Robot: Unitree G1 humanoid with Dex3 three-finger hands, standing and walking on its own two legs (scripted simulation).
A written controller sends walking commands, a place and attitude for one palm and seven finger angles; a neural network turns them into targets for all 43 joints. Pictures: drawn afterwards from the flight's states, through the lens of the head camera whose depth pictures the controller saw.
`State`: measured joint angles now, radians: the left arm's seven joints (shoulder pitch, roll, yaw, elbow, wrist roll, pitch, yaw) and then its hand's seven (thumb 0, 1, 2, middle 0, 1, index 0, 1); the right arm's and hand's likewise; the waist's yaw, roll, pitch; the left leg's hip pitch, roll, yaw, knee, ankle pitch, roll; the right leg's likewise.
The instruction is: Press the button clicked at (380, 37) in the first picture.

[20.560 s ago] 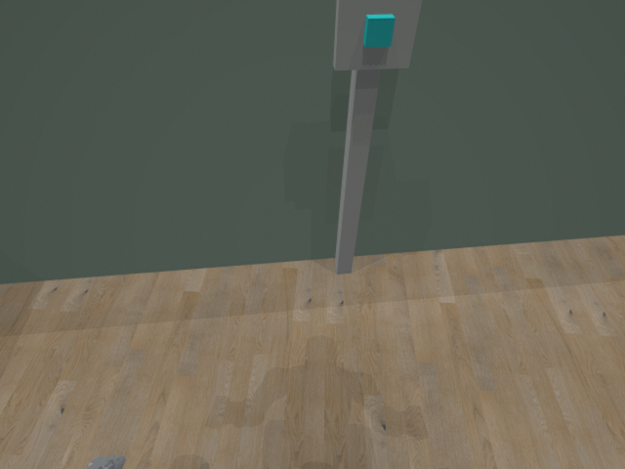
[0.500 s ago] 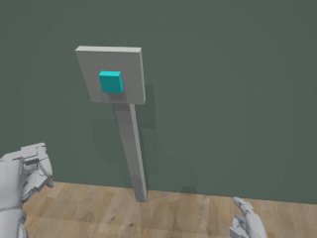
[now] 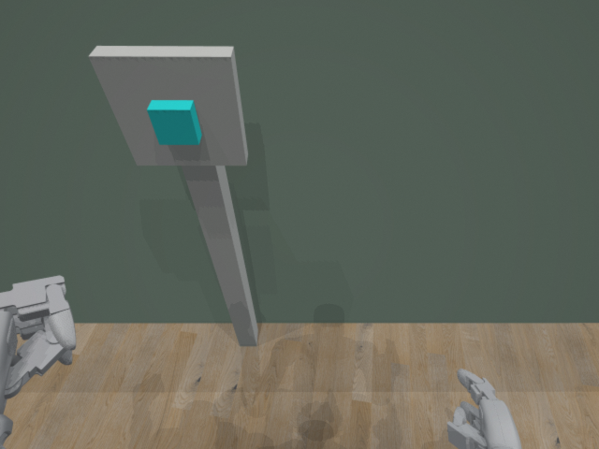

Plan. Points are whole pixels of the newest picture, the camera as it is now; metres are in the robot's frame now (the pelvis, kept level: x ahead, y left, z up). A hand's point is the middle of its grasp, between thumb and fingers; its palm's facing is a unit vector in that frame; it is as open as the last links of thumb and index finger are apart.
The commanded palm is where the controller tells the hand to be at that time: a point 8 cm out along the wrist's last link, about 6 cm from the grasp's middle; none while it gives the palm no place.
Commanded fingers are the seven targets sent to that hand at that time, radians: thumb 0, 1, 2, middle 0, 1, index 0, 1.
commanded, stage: step back with the hand held close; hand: left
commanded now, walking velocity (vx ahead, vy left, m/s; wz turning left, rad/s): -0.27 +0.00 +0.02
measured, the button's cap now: (176, 121) +0.50 +0.22 +0.17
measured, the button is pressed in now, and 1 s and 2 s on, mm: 0 0 0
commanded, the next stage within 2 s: stop stepping back and stand still in 0.92 s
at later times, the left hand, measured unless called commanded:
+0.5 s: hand out of the picture +0.12 +0.26 +0.16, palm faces +0.41 -0.82 -0.41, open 3.1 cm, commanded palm +0.05 +0.30 +0.18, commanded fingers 0.00 0.90 0.90 -1.30 -1.50 -1.30 -1.50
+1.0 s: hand out of the picture +0.03 +0.27 +0.17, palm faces +0.37 -0.85 -0.38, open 3.1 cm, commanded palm -0.02 +0.30 +0.18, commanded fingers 0.00 0.90 0.90 -1.30 -1.50 -1.30 -1.50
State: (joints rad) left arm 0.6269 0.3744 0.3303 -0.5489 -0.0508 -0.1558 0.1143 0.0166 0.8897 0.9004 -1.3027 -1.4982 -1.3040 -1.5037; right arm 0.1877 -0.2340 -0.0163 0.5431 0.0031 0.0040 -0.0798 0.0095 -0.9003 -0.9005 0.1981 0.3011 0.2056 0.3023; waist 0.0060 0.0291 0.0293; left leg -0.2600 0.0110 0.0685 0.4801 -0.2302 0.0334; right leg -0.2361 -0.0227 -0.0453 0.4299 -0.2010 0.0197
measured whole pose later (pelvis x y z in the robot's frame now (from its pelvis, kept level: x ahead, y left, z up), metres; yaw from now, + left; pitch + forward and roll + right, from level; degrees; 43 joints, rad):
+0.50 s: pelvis -0.07 +0.02 -0.01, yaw +1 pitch -1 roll -4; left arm 0.57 0.38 0.37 -0.59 -0.01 -0.24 0.17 0.02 0.89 0.90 -1.31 -1.50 -1.31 -1.50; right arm 0.24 -0.20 0.01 0.57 -0.01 -0.08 -0.09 0.01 -0.90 -0.90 0.20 0.30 0.21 0.30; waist -0.01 0.02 0.02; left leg -0.43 0.00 0.02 0.62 -0.19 0.08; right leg -0.41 0.02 -0.01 0.73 -0.33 0.03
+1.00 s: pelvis -0.16 +0.03 -0.01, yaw -1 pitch +0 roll -3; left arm 0.56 0.41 0.37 -0.57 -0.05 -0.27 0.14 0.01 0.89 0.90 -1.31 -1.50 -1.31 -1.50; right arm 0.20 -0.21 0.00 0.63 -0.01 -0.06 -0.10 0.01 -0.90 -0.90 0.20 0.30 0.21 0.30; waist 0.01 -0.02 -0.02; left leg -0.42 -0.04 -0.02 0.56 -0.13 0.05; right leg -0.22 0.03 0.01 0.57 -0.35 0.02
